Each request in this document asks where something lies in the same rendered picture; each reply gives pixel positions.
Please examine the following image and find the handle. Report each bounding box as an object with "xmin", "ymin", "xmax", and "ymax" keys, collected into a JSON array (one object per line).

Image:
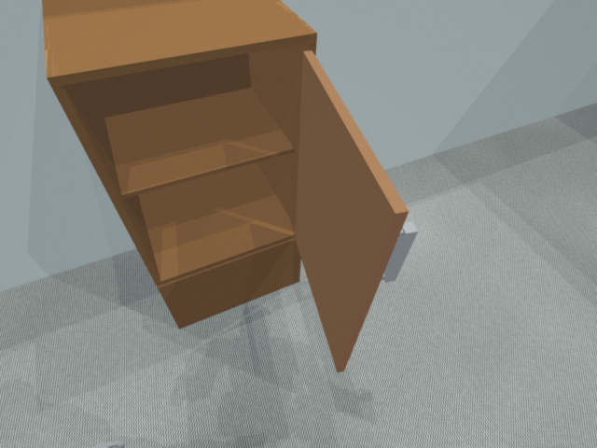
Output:
[{"xmin": 382, "ymin": 221, "xmax": 418, "ymax": 283}]

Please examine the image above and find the cupboard door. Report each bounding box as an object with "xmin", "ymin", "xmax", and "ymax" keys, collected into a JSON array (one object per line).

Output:
[{"xmin": 295, "ymin": 50, "xmax": 409, "ymax": 372}]

